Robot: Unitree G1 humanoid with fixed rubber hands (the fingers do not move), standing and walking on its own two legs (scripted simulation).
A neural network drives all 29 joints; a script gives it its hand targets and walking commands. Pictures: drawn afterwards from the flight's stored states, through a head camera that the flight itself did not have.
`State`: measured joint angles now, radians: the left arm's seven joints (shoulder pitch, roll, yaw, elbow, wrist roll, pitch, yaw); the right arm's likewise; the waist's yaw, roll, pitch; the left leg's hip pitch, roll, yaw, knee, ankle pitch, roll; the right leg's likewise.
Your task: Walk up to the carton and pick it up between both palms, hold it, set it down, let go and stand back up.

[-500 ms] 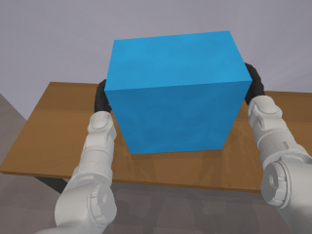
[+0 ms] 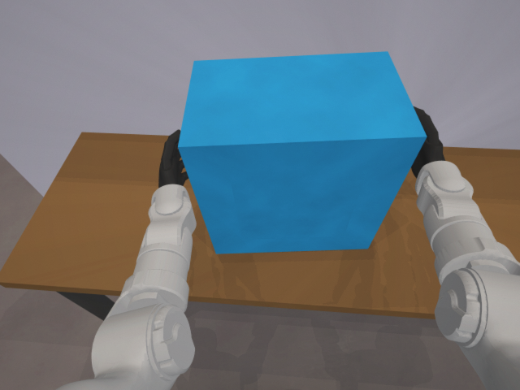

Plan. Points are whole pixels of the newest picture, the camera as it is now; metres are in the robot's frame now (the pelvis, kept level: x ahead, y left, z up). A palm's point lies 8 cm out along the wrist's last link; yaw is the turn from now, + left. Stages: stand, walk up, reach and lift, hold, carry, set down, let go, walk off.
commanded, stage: set down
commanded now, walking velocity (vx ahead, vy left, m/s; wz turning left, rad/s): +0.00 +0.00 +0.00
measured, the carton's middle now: (290, 165) +0.49 +0.00 +0.04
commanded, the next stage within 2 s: none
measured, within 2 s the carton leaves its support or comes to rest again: rests again in 0.08 s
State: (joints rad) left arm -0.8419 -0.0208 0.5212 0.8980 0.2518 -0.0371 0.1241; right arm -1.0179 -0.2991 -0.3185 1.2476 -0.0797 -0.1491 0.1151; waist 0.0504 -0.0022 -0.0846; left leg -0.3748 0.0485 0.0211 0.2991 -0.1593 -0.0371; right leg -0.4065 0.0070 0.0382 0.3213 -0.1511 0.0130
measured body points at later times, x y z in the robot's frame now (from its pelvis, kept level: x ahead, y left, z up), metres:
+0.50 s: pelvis -0.03 +0.00 -0.01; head +0.05 +0.00 +0.43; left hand +0.41 +0.21 +0.05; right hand +0.47 -0.19 +0.09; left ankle -0.03 +0.14 -0.75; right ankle -0.01 -0.12 -0.75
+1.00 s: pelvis -0.05 +0.00 -0.01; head +0.02 -0.01 +0.43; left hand +0.36 +0.23 +0.04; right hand +0.43 -0.23 +0.09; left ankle -0.03 +0.14 -0.75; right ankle -0.01 -0.12 -0.75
